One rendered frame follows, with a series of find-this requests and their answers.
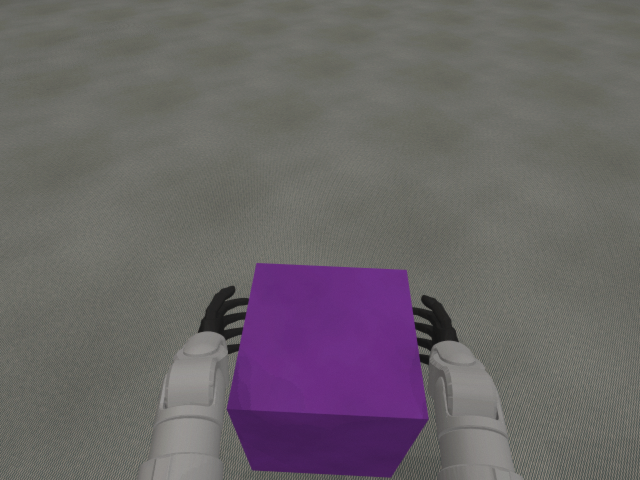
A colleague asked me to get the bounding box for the left robot forearm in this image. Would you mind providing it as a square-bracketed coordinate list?
[137, 331, 229, 480]

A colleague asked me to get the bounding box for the robot left hand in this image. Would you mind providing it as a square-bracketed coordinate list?
[198, 286, 249, 354]

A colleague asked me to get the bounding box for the right robot forearm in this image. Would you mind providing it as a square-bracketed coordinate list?
[428, 341, 524, 480]

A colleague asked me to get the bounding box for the carton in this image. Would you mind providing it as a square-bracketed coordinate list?
[227, 263, 429, 478]

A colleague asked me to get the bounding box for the robot right hand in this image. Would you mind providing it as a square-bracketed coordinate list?
[412, 295, 459, 365]

